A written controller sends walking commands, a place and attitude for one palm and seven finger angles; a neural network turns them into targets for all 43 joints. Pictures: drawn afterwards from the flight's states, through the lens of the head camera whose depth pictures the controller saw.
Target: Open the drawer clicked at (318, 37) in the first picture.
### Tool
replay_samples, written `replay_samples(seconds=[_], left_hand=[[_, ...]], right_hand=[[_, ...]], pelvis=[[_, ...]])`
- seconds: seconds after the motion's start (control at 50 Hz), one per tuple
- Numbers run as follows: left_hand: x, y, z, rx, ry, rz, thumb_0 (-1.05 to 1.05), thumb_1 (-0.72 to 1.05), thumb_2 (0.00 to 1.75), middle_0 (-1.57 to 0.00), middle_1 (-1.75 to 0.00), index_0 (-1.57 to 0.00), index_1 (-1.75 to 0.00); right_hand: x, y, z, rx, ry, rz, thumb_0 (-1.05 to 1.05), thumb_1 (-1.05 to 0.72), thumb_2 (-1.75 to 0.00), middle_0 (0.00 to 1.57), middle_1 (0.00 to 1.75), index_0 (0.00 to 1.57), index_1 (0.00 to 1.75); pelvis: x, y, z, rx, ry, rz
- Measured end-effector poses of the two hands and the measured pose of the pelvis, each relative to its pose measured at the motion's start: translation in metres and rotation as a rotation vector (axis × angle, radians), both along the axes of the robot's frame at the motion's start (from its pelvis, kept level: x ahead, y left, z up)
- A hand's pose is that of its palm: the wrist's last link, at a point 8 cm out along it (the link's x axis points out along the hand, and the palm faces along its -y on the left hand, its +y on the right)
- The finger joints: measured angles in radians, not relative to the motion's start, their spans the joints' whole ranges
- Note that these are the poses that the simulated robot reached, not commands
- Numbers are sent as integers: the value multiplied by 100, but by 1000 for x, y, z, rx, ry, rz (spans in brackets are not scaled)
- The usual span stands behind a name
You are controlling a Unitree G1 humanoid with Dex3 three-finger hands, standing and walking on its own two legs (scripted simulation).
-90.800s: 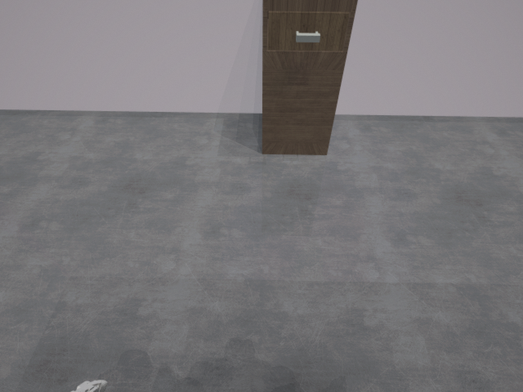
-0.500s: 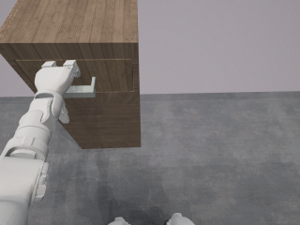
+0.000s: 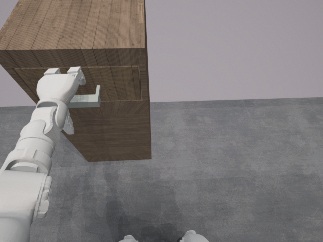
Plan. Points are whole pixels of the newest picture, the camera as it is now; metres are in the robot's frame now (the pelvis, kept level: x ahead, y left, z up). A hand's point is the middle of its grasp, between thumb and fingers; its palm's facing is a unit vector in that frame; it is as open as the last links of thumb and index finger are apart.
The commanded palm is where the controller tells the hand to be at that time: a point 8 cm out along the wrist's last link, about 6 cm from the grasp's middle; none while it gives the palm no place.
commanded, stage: re-aim the fingers above the handle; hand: left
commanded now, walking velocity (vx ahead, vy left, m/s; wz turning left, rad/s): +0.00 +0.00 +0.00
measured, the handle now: (83, 94) +0.54 +0.22 -0.03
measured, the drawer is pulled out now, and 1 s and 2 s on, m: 0.00 0.00 0.00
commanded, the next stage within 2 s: lower the fingers behind the handle in 0.24 s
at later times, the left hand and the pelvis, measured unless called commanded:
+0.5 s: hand (69, 102) +0.48 +0.24 +0.02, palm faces -0.10 -0.03 -0.99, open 13.9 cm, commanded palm +0.47 +0.24 +0.07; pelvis +0.00 +0.00 +0.00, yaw +0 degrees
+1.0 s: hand (71, 108) +0.49 +0.25 -0.02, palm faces -0.09 -0.03 -1.00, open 13.9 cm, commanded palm +0.48 +0.23 +0.04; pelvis +0.00 +0.01 -0.02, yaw +0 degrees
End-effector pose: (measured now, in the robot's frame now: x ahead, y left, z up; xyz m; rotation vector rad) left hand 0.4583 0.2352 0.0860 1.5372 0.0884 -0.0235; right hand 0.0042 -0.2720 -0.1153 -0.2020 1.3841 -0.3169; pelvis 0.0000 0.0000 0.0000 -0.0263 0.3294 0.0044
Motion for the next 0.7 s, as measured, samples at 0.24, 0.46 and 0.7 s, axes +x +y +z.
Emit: replay_samples(seconds=[0.24,0.46,0.7], left_hand=[[-1,4,-4,3,2,-3,0,-49,30,-32,-120,-32,-120],[7,3,-9,5,20,5,0,-49,30,-31,-120,-32,-120],[11,4,-33,-8,24,-7,0,-49,30,-32,-120,-32,-120]], right_hand=[[-1,-5,2,-16,8,2,1,-90,-90,20,30,21,30],[-3,-2,1,-18,11,-3,1,-90,-90,20,30,21,30],[-14,2,-6,-17,56,-9,1,-90,-90,20,30,21,30]], pelvis=[[0,-1,-1,0,6,3],[0,0,-2,-3,18,2],[0,3,-11,-6,56,-5]])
